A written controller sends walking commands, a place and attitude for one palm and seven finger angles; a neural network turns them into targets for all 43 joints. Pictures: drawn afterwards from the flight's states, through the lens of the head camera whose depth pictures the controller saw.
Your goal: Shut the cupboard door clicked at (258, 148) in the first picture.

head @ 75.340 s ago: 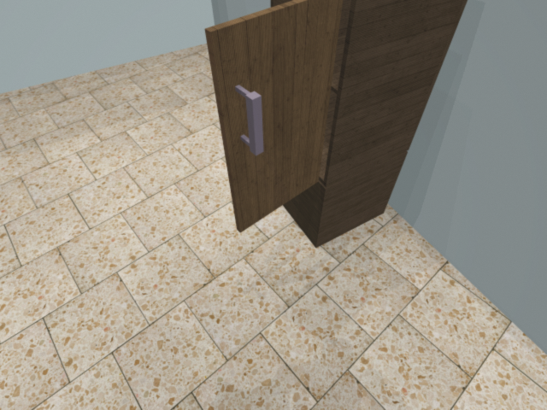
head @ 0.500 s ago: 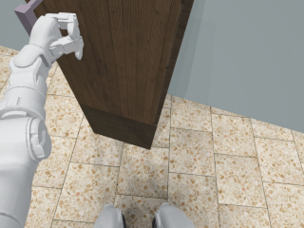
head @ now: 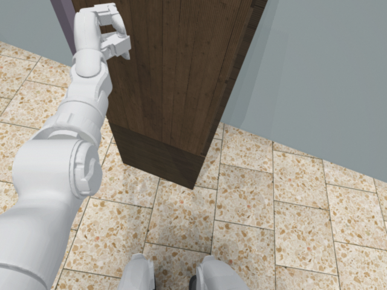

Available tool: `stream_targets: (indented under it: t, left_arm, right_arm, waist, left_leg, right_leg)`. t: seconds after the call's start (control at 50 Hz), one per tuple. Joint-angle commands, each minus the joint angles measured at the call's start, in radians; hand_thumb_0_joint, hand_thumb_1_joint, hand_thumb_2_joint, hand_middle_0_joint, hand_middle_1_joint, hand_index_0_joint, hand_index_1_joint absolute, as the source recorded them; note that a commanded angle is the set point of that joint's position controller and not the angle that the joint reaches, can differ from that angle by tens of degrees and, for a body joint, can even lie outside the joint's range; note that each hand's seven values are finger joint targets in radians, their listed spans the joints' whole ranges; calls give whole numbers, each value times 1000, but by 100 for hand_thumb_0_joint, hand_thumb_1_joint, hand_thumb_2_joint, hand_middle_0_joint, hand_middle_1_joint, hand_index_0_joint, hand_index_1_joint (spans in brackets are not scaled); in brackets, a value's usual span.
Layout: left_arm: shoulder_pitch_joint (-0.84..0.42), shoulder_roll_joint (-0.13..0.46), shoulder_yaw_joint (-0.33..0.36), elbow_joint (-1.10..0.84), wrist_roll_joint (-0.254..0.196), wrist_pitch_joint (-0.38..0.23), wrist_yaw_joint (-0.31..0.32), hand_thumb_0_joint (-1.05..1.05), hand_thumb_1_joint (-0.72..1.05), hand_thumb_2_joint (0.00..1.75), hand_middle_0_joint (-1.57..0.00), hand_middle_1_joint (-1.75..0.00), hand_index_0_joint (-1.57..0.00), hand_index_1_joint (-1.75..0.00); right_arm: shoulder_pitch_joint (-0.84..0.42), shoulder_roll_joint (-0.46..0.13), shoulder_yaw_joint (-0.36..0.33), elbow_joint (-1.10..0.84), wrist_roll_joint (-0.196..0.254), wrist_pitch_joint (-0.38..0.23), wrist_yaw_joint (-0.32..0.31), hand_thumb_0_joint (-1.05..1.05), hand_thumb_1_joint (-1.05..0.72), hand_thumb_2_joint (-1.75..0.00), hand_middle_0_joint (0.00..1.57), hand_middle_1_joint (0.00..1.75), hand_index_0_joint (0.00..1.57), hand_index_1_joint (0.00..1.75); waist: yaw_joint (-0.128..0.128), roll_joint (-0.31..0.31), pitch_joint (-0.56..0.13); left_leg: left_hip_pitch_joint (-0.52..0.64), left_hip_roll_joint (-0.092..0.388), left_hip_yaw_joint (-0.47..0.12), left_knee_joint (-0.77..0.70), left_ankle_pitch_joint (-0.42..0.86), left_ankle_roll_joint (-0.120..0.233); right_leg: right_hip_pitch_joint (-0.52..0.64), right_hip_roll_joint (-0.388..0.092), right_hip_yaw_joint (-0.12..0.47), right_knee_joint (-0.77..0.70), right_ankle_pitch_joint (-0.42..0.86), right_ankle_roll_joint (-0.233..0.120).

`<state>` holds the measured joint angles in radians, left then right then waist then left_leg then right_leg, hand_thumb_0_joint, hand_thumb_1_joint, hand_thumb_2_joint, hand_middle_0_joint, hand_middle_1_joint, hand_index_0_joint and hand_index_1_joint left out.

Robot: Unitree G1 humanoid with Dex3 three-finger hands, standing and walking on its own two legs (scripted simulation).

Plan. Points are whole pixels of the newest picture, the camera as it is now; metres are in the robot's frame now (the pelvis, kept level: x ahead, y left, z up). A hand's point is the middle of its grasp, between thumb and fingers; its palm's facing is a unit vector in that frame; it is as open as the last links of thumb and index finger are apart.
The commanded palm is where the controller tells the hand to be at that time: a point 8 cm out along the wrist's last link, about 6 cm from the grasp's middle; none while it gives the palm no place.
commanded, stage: pull the fist back off the door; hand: left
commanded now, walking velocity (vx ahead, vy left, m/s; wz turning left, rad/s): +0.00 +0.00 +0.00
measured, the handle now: (78, 23) +0.62 +0.16 +0.14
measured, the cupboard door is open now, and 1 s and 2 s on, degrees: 0 0 0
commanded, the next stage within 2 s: draw the hand back to the body in 0.64 s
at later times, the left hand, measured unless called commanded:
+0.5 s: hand (131, 59) +0.52 +0.06 +0.13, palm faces -0.01 -1.00 +0.00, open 3.1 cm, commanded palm +0.48 +0.11 +0.14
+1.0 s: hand (116, 79) +0.45 +0.09 +0.16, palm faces +0.00 -1.00 -0.03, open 3.1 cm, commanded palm +0.41 +0.15 +0.17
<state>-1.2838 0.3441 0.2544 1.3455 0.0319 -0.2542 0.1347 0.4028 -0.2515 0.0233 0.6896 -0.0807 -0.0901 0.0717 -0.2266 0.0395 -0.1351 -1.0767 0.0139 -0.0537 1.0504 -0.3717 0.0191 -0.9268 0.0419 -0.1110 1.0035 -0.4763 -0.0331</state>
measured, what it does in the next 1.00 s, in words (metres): stands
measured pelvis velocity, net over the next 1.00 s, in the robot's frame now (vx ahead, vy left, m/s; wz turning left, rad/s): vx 0.04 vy -0.02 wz -0.04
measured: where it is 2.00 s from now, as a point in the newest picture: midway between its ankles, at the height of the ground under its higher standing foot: outside the picture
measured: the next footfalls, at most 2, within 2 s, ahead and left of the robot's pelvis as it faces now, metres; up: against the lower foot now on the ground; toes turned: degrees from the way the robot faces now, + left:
none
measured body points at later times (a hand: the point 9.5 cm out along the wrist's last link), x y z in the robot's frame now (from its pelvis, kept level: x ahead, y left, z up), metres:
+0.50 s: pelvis +0.03 +0.00 +0.03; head +0.10 -0.01 +0.48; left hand +0.52 +0.12 +0.14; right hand -0.02 -0.26 -0.09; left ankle +0.06 +0.10 -0.66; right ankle +0.00 -0.11 -0.66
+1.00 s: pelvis +0.04 -0.02 +0.05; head +0.06 -0.04 +0.50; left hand +0.44 +0.14 +0.16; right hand +0.14 -0.27 -0.07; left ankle +0.06 +0.10 -0.66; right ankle +0.00 -0.11 -0.66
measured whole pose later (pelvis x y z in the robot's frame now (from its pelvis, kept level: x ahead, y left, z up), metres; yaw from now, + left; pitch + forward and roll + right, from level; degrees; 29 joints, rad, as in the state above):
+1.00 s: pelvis +0.04 -0.02 +0.05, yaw -2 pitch +8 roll +1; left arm -0.49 0.17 0.17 0.69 -0.13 -0.25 -0.01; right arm 0.32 -0.24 0.01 0.58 0.03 0.03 0.02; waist -0.06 0.04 -0.13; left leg -0.55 0.02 0.04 0.76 -0.35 0.00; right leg -0.47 0.05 -0.01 0.77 -0.45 -0.05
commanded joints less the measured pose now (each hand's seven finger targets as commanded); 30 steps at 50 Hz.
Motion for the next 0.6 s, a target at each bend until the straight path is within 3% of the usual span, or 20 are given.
stream_targets:
  t: [0.0, 0.04, 0.08, 0.12, 0.18, 0.26, 0.34, 0.44, 0.5, 0.58]
  left_arm:
    - [-642, 108, -85, -192, 63, -98, 13, 0, 90, 90, -130, -150, -130, -150]
    - [-617, 163, -35, -179, 13, -83, -26, 0, 90, 90, -130, -150, -130, -150]
    - [-567, 183, -7, -197, -23, -78, -55, 0, 90, 90, -130, -150, -130, -150]
    - [-484, 163, 4, -204, -52, -83, -69, 0, 90, 90, -130, -150, -130, -150]
    - [-392, 195, 51, -242, -65, -117, -69, 0, 90, 90, -130, -150, -130, -150]
    - [-235, 190, 71, -310, -61, -161, -67, 0, 90, 90, -130, -150, -130, -150]
    - [-122, 143, 52, -409, -76, -176, -74, 0, 90, 90, -130, -150, -130, -150]
    - [-25, 41, -17, -592, -110, -187, -75, 0, 90, 90, -130, -150, -130, -150]
    - [106, 8, -39, -652, -118, -170, -74, 0, 90, 90, -130, -150, -130, -150]
    - [115, -43, -96, -704, -120, -146, -73, 0, 90, 90, -130, -150, -130, -150]
  right_arm:
    - [234, -204, -74, -18, 7, 10, 9, 0, -90, -90, 20, 30, 20, 30]
    - [232, -212, -68, -36, 18, 16, -2, 0, -90, -90, 20, 30, 20, 30]
    - [222, -208, -64, -54, 28, 18, -9, 0, -90, -90, 20, 30, 20, 30]
    - [215, -200, -63, -66, 34, 18, -12, 0, -90, -90, 20, 30, 20, 30]
    - [220, -197, -64, -74, 34, 20, -12, 0, -90, -90, 20, 30, 20, 30]
    - [215, -187, -76, -91, 38, 37, -11, 0, -90, -90, 20, 30, 20, 30]
    - [198, -177, -88, -109, 49, 58, -12, 0, -90, -90, 20, 30, 20, 30]
    - [155, -160, -97, -121, 65, 66, -17, 0, -90, -90, 20, 30, 20, 30]
    - [119, -153, -99, -128, 72, 67, -19, 0, -90, -90, 20, 30, 20, 30]
    - [78, -145, -96, -130, 86, 68, -26, 0, -90, -90, 20, 30, 20, 30]
  waist:
    - [-117, 159, -401]
    - [-95, 136, -423]
    - [-67, 127, -446]
    - [-47, 97, -428]
    - [-19, 38, -413]
    - [30, 18, -413]
    - [58, 13, -411]
    - [77, 28, -416]
    - [100, 24, -393]
    - [84, 7, -326]
  left_leg:
    - [598, 4, -80, -134, 31, 12]
    - [573, -4, -66, -149, 30, 17]
    - [579, -5, -57, -164, 49, 16]
    - [566, -6, -40, -175, 65, 18]
    - [541, -5, -25, -195, 77, 21]
    - [565, -8, 5, -213, 150, 20]
    - [612, -13, 29, -230, 217, 20]
    - [728, -13, 37, -240, 328, 17]
    - [748, -15, 46, -247, 374, 17]
    - [762, -14, 47, -258, 370, 18]
  right_leg:
    - [-95, 16, 73, -195, 97, 7]
    - [-22, 19, 81, -209, 102, 6]
    - [31, 21, 83, -220, 118, 6]
    - [74, 25, 84, -238, 134, 9]
    - [135, 27, 88, -251, 147, 15]
    - [225, 31, 91, -259, 234, 13]
    - [294, 32, 93, -269, 331, 14]
    - [325, 37, 85, -276, 445, 14]
    - [357, 35, 85, -277, 512, 15]
    - [344, 26, 89, -292, 528, 23]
